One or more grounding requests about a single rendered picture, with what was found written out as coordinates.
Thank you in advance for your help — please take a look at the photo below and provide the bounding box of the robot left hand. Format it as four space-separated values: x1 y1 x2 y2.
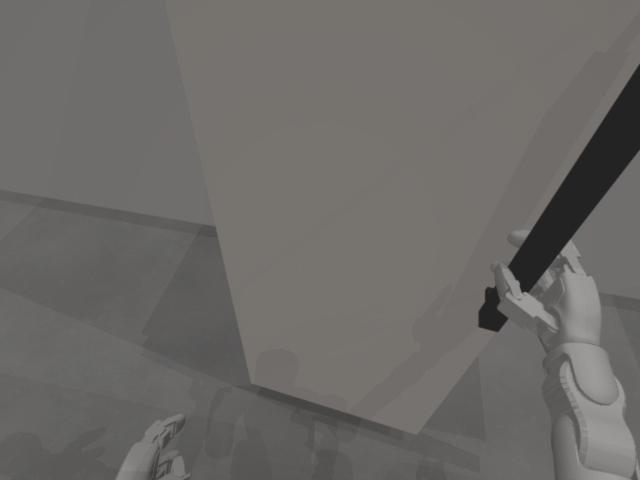
115 414 190 480

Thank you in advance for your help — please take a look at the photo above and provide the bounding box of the robot right hand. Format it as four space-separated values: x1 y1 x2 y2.
490 230 602 354

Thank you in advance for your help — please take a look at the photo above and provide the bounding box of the handle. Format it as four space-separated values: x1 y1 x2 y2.
479 64 640 332

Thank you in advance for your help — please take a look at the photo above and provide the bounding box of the fridge door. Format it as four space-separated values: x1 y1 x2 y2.
164 0 640 435

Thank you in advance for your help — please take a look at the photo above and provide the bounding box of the robot right forearm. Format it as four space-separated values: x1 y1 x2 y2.
542 342 640 480

